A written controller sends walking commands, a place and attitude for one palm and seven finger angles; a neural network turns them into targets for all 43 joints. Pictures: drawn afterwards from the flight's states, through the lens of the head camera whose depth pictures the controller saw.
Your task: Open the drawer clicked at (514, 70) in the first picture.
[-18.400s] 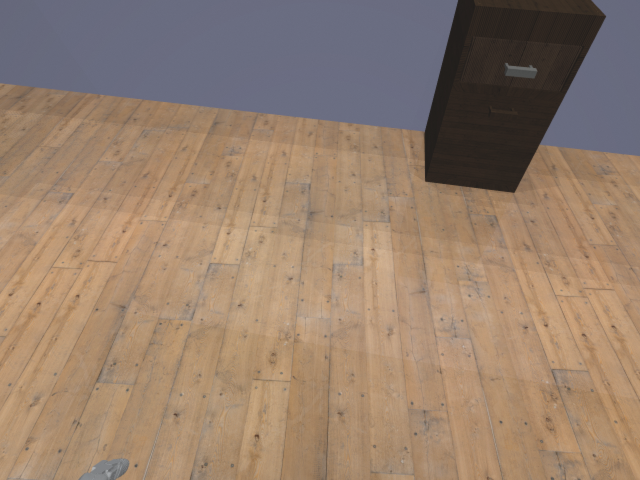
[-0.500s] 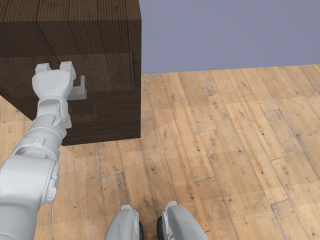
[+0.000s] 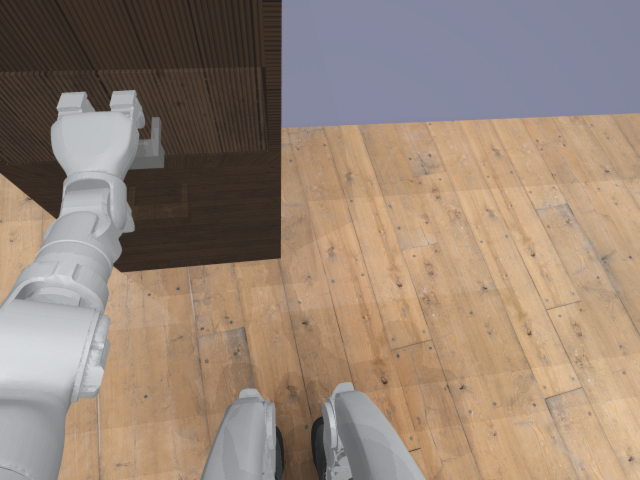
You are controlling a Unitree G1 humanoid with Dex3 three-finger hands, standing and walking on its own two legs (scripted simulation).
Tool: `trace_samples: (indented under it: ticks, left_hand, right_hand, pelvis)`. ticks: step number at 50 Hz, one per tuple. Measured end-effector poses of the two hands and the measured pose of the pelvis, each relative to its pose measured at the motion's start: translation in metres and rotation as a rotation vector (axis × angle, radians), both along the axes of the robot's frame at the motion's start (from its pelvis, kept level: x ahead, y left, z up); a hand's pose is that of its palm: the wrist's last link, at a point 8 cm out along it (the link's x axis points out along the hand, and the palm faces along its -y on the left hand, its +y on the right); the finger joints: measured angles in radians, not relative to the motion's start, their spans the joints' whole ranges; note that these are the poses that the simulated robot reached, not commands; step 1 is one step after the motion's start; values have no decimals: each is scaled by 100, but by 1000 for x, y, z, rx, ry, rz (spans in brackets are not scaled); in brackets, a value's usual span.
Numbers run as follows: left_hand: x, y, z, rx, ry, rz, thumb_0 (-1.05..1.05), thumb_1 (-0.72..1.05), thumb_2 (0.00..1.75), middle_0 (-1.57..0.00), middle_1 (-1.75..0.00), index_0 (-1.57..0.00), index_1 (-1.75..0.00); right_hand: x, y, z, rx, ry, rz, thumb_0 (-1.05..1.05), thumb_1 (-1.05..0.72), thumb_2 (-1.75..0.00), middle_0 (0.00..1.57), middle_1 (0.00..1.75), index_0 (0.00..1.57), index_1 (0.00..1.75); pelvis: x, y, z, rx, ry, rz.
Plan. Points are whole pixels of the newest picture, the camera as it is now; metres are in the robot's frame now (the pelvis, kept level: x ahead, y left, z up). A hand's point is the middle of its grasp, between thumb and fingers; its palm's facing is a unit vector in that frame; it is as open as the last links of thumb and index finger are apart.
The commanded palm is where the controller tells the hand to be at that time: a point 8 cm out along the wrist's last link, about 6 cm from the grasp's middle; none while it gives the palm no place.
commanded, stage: lower the fingers behind the handle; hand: left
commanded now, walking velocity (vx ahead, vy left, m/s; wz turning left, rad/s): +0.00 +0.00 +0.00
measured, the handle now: (121, 140) +0.56 +0.24 -0.03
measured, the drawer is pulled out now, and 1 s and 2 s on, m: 0.00 0.00 0.00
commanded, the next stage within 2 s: lift the fingers back up to retry in 0.36 s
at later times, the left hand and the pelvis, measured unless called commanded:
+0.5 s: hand (113, 163) +0.52 +0.24 -0.02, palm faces -0.02 +0.03 -1.00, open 13.7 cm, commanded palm +0.51 +0.22 +0.02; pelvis -0.01 +0.00 -0.01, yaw +0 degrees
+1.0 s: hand (86, 145) +0.51 +0.26 +0.02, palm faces -0.07 -0.03 -1.00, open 13.8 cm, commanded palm +0.51 +0.23 +0.09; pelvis +0.02 +0.01 +0.05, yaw +0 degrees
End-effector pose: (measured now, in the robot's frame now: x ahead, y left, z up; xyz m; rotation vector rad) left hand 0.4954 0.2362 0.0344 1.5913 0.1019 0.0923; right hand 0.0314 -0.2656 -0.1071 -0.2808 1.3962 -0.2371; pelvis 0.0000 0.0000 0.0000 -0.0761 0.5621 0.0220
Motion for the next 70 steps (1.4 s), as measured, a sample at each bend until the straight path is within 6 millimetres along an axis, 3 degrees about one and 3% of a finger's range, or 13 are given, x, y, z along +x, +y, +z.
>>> trace_samples:
  ticks: [26, 38, 46, 57, 70]
  left_hand:
    - [4, 2, 1, 3, 16, -20, 0, -49, 31, -28, -135, -34, -124]
    - [3, 7, 15, -57, 73, -15, 0, -49, 31, -29, -125, -33, -121]
    - [1, 16, 41, -54, 46, -25, 0, -49, 31, -31, -121, -32, -120]
    - [4, 20, 53, -92, 80, -36, 0, -49, 31, -31, -120, -34, -121]
    - [-2, 20, 47, -98, 54, -50, 0, -49, 31, -31, -120, -32, -120]
  right_hand:
    - [-28, -2, -10, -13, 19, -17, 0, -91, -89, 20, 30, 20, 30]
    - [-22, 6, 17, -17, -1, -53, 0, -91, -89, 20, 30, 20, 30]
    - [-11, 10, 40, -14, 26, -53, 0, -91, -89, 20, 30, 20, 30]
    - [19, 15, 65, -26, 14, -51, 0, -91, -89, 20, 30, 20, 30]
    - [43, 28, 63, -1, 0, -34, 0, -91, -89, 20, 30, 20, 30]
  pelvis:
    - [-12, -3, -12, 3, 9, -6]
    - [-3, 2, 14, 1, -18, -9]
    - [15, 9, 37, -2, -56, -1]
    - [37, 20, 60, -4, -91, 4]
    - [46, 30, 62, -10, -100, -1]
